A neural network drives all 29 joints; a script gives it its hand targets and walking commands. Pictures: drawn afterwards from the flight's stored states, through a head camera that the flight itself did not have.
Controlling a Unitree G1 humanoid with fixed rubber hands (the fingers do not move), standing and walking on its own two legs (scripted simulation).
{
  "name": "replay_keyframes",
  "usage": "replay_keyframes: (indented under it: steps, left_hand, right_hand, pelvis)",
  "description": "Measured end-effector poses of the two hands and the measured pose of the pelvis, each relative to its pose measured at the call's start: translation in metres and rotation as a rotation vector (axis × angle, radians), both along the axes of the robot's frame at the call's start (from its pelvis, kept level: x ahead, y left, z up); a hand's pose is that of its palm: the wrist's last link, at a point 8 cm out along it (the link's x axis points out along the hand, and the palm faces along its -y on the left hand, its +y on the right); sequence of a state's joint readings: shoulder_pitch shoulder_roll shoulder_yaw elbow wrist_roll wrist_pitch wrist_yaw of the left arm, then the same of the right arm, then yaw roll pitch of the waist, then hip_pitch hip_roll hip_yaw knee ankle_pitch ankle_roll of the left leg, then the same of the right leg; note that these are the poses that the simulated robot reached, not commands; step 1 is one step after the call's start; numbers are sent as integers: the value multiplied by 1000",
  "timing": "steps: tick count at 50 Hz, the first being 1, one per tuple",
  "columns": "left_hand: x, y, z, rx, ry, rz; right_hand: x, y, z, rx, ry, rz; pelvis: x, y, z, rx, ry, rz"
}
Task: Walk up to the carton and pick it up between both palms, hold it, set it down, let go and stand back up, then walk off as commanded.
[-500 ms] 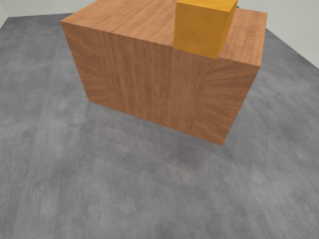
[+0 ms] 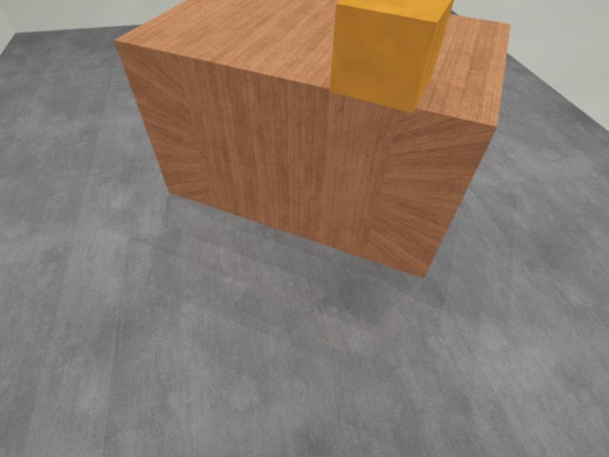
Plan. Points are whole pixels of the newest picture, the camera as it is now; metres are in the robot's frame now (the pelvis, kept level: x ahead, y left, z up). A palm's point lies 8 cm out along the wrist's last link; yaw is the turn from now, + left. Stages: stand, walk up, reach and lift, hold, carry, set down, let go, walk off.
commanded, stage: walk up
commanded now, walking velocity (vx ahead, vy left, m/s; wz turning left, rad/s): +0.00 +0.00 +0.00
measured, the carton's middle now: (389, 44) +1.08 -0.22 +0.05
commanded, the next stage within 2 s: none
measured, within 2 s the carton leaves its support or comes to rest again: neither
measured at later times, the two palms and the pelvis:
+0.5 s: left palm out of the picture +0.14 +0.25 -0.12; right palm out of the picture +0.04 -0.38 -0.17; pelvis +0.05 -0.06 -0.04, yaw -9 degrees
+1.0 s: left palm (144, 355) +0.31 +0.29 -0.16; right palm (513, 379) +0.27 -0.34 -0.14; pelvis +0.21 -0.02 -0.05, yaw -14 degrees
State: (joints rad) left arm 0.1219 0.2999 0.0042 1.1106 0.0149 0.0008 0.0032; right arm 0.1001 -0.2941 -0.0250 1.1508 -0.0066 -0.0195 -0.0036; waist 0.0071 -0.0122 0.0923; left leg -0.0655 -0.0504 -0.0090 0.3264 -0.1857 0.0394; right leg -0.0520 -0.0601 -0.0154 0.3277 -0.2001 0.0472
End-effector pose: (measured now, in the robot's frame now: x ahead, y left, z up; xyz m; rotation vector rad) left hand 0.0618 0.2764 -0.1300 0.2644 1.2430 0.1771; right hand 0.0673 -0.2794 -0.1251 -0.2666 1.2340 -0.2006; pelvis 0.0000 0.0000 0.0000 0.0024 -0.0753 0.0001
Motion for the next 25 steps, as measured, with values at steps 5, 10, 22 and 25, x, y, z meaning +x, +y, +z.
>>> replay_keyframes:
  steps: [5, 10, 22, 25]
  left_hand:
    - [0, 0, 0, 0, 0, -1]
    - [3, 3, 0, 3, -7, -25]
    - [62, -12, 5, 109, -49, -134]
    - [73, -23, 7, 118, -76, -128]
  right_hand:
    - [0, -1, 0, -1, 0, -1]
    - [1, -7, 0, 7, -59, -18]
    - [-33, -85, -32, -24, -40, -148]
    - [-23, -97, -41, -16, -12, -148]
  pelvis:
    - [0, 0, 0, 0, 0, -1]
    - [2, -2, -5, 12, 3, -41]
    - [41, -48, -35, 24, -32, -142]
    - [53, -56, -39, 11, -37, -162]
